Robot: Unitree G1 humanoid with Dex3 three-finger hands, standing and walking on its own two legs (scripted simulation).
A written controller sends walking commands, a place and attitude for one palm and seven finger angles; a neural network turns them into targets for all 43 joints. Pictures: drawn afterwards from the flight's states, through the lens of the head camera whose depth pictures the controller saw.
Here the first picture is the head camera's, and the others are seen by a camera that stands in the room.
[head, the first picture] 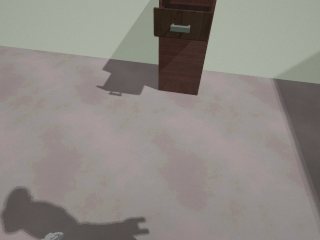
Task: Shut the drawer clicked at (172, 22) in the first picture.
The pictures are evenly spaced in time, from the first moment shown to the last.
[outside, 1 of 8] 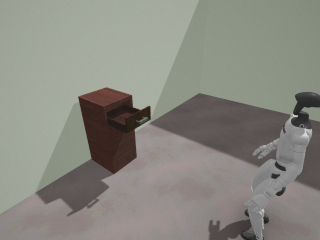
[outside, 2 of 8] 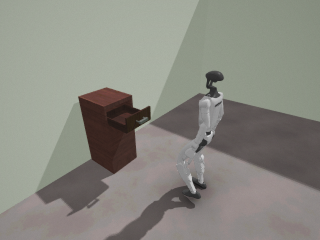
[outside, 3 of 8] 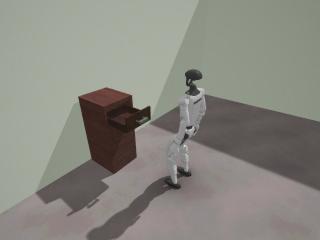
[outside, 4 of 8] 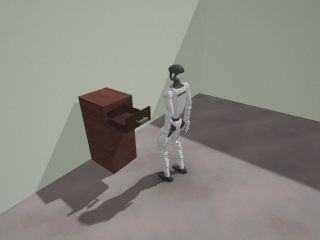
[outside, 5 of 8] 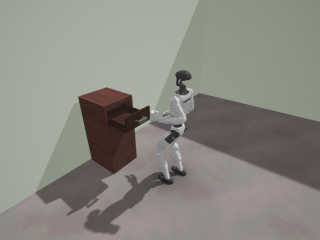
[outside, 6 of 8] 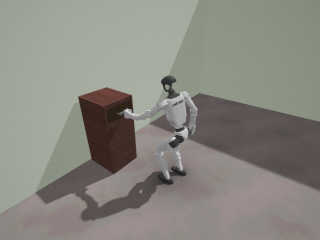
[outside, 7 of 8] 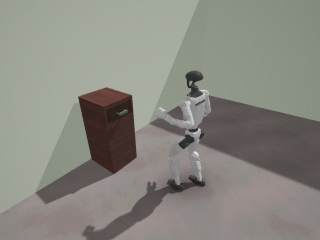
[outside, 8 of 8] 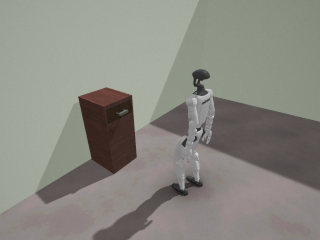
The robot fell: no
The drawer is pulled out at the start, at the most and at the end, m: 0.29 0.29 0.00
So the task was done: yes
